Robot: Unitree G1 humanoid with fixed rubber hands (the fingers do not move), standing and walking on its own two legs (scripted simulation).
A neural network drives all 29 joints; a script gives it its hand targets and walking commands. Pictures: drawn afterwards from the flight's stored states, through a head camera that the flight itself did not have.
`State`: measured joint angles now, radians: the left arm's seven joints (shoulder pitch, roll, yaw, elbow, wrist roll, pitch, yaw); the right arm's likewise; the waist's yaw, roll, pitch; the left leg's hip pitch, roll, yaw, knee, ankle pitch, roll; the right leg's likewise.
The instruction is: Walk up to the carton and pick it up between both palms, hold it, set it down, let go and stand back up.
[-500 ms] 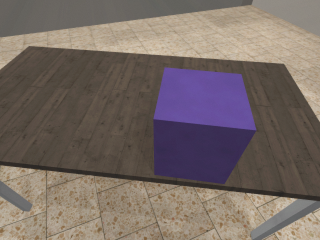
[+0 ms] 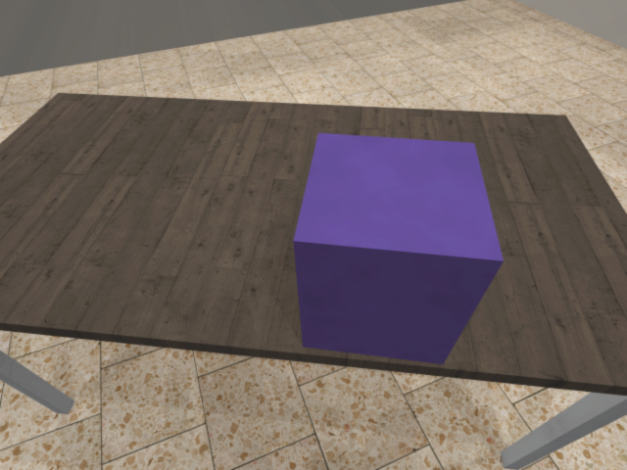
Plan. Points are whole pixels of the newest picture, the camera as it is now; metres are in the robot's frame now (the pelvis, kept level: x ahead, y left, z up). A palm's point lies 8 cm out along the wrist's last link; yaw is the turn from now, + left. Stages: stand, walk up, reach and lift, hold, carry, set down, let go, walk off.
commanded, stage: walk up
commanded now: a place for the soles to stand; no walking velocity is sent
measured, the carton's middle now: (382, 252) +0.40 -0.08 +0.05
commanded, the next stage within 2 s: reach and lift in 1.96 s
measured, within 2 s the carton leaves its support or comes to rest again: neither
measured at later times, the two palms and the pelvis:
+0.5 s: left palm out of the picture +0.07 +0.26 -0.13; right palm out of the picture +0.05 -0.22 -0.13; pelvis +0.02 +0.02 +0.01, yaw -5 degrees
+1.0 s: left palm out of the picture +0.10 +0.23 -0.12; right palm out of the picture +0.00 -0.25 -0.14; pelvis +0.01 +0.00 +0.00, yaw -12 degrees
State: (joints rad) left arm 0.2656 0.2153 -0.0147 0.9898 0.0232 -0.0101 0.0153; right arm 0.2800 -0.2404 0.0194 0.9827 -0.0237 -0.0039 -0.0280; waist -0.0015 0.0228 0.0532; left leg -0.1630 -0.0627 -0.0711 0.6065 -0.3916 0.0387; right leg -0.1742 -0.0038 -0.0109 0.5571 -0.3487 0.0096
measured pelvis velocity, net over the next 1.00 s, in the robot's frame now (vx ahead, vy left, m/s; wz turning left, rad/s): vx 0.01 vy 0.00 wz -0.21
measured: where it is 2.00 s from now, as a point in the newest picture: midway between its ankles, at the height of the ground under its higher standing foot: outside the picture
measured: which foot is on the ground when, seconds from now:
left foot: down 0.00-1.00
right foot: down 0.00-1.00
